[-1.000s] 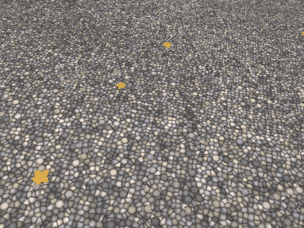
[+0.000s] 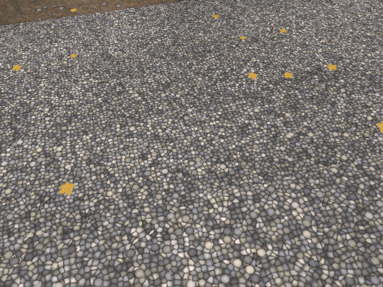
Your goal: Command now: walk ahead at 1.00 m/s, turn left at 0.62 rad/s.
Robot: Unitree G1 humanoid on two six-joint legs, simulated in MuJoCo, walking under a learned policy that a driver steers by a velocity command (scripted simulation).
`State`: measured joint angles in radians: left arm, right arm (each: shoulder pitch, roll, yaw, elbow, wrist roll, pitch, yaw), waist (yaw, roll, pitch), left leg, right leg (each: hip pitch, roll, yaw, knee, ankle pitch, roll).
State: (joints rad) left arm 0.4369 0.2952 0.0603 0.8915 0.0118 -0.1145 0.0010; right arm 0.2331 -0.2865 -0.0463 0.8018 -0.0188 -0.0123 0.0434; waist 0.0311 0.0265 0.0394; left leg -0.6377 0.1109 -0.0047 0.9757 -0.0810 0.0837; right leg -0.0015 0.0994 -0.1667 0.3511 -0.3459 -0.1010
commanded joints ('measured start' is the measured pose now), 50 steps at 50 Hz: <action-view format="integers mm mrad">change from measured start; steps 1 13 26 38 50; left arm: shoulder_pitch -8 -251 -95 -290 -132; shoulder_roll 32 19 35 106 84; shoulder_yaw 5 -19 -49 14 23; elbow -17 -61 -220 -279 -206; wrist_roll -4 2 25 27 -7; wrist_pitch -48 34 55 97 173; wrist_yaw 14 70 50 22 -21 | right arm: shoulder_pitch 17 551 14 29 -140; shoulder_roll -28 -243 -146 -33 -97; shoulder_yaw -18 -90 -61 -11 2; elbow -39 184 -68 -217 -224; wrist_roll -3 -23 41 17 -8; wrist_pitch -13 -15 -6 99 37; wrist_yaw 19 -42 -47 2 -37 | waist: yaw -55 -348 71 -84 24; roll -48 160 -7 -194 123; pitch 41 62 -188 -150 -62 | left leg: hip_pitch -44 933 208 289 330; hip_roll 9 -19 -207 -144 40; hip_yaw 1 43 -290 23 -205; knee -91 -582 -173 -14 -680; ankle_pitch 322 1108 483 -298 76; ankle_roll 51 177 21 -77 88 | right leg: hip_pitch -27 -741 -72 -427 -424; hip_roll -239 0 -62 -362 -132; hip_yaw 29 -57 207 201 160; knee -55 1919 212 -6 594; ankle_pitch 633 -574 449 360 -23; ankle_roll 32 99 104 -30 134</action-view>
